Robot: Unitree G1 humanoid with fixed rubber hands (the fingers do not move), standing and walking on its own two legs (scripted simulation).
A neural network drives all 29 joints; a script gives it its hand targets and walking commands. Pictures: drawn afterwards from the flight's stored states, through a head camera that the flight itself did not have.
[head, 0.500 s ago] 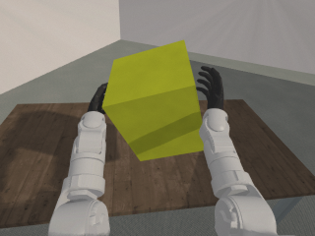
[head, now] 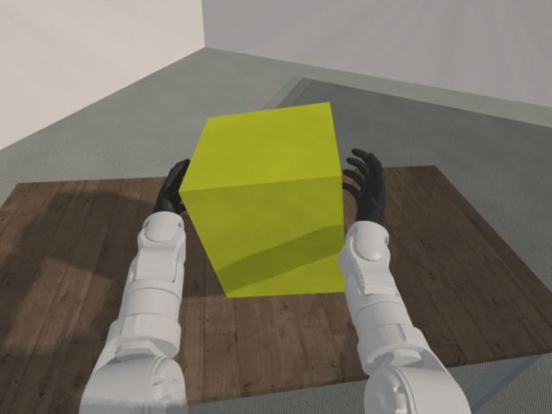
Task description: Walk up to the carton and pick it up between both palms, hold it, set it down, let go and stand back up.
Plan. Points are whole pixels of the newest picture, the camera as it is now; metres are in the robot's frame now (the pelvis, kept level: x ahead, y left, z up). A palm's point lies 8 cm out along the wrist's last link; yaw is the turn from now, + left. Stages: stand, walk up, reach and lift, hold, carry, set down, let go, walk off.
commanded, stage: set down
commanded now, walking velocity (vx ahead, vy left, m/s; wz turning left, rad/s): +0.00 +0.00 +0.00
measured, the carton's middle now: (276, 203) +0.44 -0.05 +0.11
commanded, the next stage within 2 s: none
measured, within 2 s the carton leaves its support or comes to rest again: neither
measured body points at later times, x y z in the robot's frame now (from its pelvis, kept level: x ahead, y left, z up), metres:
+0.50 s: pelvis -0.01 +0.02 -0.01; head -0.01 +0.06 +0.44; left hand +0.42 +0.14 +0.10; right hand +0.37 -0.15 +0.13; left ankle -0.05 +0.09 -0.76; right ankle -0.04 -0.14 -0.76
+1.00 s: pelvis -0.04 +0.00 -0.01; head +0.02 +0.02 +0.44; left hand +0.42 +0.11 +0.05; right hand +0.35 -0.19 +0.07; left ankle -0.05 +0.09 -0.76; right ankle -0.04 -0.14 -0.76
